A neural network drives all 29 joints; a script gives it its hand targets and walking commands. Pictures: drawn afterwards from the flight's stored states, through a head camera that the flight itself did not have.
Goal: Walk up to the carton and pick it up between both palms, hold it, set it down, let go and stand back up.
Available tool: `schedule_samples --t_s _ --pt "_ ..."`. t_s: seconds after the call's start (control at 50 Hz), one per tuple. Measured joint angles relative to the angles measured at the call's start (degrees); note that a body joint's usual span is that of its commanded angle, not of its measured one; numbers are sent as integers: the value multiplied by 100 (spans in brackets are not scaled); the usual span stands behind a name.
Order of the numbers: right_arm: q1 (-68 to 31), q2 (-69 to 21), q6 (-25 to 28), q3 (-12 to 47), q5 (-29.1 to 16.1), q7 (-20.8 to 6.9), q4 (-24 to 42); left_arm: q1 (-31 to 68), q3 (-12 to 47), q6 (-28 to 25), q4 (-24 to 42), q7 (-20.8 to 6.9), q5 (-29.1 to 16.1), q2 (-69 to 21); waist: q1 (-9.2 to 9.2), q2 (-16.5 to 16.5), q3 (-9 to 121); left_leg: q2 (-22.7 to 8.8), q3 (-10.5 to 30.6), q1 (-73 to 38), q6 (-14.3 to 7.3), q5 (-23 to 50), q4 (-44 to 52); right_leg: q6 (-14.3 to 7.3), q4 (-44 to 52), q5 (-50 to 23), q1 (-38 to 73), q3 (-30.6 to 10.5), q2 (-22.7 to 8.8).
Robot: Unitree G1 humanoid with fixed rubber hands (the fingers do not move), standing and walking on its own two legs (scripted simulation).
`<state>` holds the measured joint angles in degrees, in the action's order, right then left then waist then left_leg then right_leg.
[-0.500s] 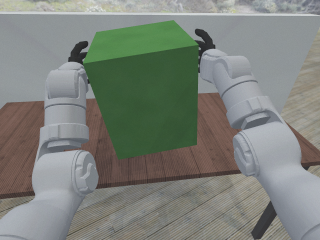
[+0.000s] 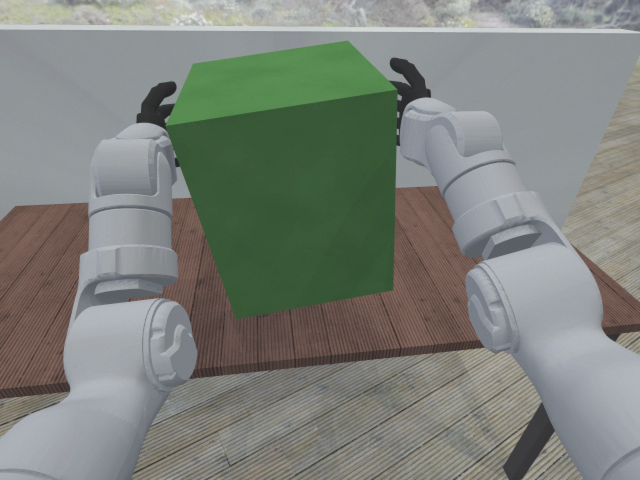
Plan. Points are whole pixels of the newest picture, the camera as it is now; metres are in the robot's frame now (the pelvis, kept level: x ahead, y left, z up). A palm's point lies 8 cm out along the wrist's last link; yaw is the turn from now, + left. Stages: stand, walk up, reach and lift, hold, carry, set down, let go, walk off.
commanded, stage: hold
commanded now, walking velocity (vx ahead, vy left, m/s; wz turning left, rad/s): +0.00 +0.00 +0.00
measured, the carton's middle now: (293, 176) +0.39 +0.00 +0.26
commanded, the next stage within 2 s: none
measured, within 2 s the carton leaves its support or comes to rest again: neither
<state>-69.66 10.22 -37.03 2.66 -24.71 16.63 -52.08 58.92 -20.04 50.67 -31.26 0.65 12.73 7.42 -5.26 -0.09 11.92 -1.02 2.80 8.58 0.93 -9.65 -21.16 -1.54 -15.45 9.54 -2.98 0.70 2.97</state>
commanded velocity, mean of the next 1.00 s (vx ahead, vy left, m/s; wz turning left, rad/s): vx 0.00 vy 0.00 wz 0.00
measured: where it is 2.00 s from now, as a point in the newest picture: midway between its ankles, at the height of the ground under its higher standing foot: outside the picture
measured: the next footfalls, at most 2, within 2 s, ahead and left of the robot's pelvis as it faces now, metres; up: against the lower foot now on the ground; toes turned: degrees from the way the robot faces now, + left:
none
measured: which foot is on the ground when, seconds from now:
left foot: down 0.00-1.00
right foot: down 0.00-1.00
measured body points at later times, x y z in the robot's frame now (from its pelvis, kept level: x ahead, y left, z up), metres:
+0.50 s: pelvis +0.00 +0.00 +0.00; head -0.10 +0.02 +0.44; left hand +0.39 +0.16 +0.31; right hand +0.38 -0.14 +0.34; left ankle +0.02 +0.12 -0.75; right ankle -0.01 -0.10 -0.75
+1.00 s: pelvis +0.00 +0.00 +0.00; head -0.10 +0.02 +0.44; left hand +0.39 +0.16 +0.31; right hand +0.38 -0.14 +0.34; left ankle +0.02 +0.13 -0.75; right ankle -0.01 -0.10 -0.75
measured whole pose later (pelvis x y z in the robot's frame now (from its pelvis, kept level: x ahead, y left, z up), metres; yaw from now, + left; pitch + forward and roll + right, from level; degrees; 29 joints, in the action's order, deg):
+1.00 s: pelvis +0.00 +0.00 +0.00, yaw +0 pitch -3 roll -1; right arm -70.0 10.4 -37.3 2.8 -24.9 16.7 -52.5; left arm 59.1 -20.0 50.5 -31.8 0.7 12.7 7.4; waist -5.2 0.0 12.3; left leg -0.8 3.4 8.8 0.9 -9.7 -21.3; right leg -1.5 -15.4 9.5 -3.1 0.0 3.2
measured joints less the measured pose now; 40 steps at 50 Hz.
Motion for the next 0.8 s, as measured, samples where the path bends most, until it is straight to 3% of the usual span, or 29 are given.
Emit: schedule_samples --t_s 0.8 --pt "-26 15 -19 12 -15 4 -37 18 4 -14 -43 8 -4 1 1 5 29 15 55 22 3 -4 -9 -1 7 -4 -13 -53 20"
